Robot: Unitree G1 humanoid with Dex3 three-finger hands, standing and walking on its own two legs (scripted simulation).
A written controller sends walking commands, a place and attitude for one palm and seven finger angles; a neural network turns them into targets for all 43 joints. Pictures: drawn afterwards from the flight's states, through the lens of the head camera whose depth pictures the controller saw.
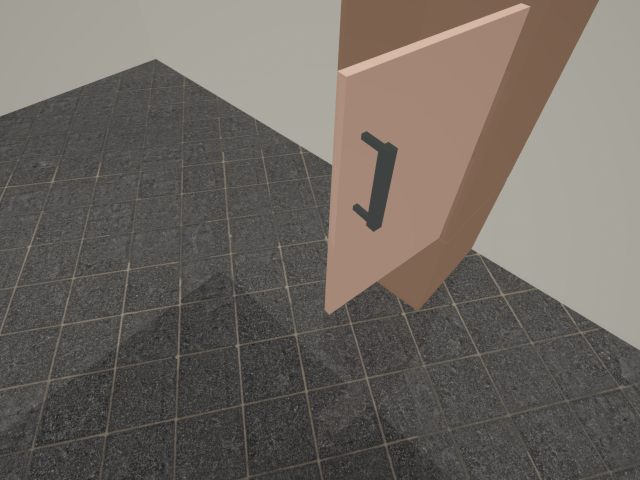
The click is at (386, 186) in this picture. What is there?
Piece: cupboard door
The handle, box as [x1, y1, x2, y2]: [353, 131, 397, 231]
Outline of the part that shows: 366,131 362,133 361,139 378,151 369,210 367,212 357,203 353,205 353,209 367,222 366,225 373,231 381,226 397,148 388,142 384,144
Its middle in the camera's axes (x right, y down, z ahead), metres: +0.08 -0.09 +0.61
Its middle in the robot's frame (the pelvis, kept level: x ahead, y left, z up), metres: +0.53 -0.05 +0.06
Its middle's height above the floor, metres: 0.84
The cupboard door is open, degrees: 81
